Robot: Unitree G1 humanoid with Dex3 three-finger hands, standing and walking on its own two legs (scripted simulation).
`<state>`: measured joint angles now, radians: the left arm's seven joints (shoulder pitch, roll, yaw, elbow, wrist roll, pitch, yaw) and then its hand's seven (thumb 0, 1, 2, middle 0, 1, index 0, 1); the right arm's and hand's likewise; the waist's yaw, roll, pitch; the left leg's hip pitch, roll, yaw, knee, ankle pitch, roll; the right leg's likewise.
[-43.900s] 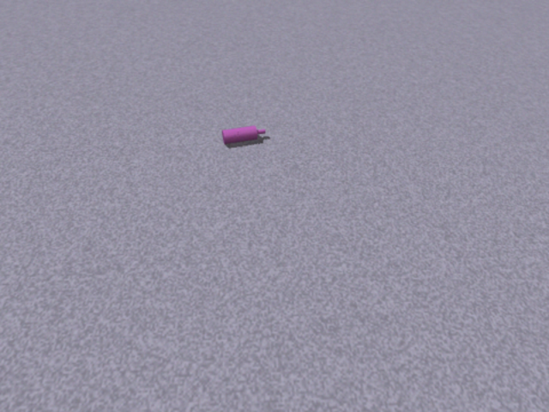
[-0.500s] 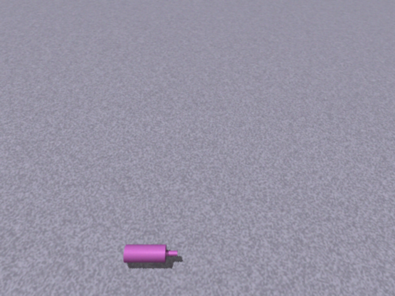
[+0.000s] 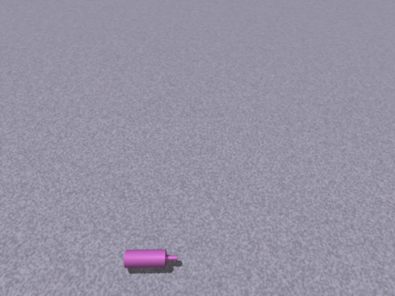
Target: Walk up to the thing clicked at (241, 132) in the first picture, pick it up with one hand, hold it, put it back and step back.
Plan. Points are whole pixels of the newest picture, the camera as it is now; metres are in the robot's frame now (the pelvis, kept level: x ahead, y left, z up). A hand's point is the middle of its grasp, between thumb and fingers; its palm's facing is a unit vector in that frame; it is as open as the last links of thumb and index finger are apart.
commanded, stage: stand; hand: left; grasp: from above
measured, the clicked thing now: (151, 258) +0.42 +0.20 -0.74
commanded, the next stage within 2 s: step back in 1.52 s
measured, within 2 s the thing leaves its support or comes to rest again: neither
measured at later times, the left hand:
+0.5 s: hand out of the picture +0.06 +0.23 -0.16, palm faces +0.01 -0.95 -0.31, open 7.3 cm
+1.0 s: hand out of the picture +0.08 +0.23 -0.16, palm faces +0.00 -0.95 -0.32, open 7.3 cm
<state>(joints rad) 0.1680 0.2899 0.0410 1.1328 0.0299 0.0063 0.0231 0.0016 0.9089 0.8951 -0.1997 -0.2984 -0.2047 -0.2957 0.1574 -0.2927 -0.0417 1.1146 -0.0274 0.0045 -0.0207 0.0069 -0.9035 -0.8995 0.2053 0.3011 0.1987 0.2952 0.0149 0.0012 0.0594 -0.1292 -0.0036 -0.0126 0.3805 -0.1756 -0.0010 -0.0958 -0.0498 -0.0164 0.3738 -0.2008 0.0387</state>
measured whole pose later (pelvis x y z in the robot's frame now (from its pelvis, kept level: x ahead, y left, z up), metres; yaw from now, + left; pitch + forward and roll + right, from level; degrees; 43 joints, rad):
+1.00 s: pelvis +0.02 -0.01 +0.00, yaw -1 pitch -3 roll +0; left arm 0.12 0.30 0.03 1.15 0.01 0.00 0.01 0.00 0.91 0.90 -0.20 -0.30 -0.21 -0.30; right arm 0.12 -0.31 -0.02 1.14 -0.02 0.00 -0.01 0.01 -0.90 -0.90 0.21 0.30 0.20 0.30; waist 0.00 0.00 0.06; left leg -0.12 0.02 0.00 0.34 -0.18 -0.02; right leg -0.09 -0.03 -0.01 0.34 -0.20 0.02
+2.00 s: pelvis -0.06 +0.03 -0.02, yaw -3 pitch -1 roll -1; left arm 0.08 0.41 0.08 0.90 0.01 0.06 0.02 0.00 0.91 0.89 -0.20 -0.30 -0.20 -0.29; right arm 0.11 -0.35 -0.05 0.92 -0.03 0.03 -0.02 0.01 -0.90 -0.90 0.21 0.30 0.20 0.30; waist -0.01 -0.04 0.19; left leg -0.35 0.00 0.03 0.59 -0.22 0.05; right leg -0.45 0.10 0.14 1.17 -0.52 0.00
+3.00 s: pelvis -0.37 +0.00 -0.02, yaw -6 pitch -2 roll +1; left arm 0.22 0.36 0.08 0.86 0.04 0.05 -0.01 0.00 0.91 0.89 -0.20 -0.30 -0.21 -0.30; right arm 0.12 -0.40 -0.06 0.84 -0.01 0.06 -0.02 0.01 -0.90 -0.90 0.21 0.30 0.20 0.30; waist 0.03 0.02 0.15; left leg -0.54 -0.07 -0.11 0.98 -0.45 -0.01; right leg -0.28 0.01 0.04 0.68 -0.36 -0.02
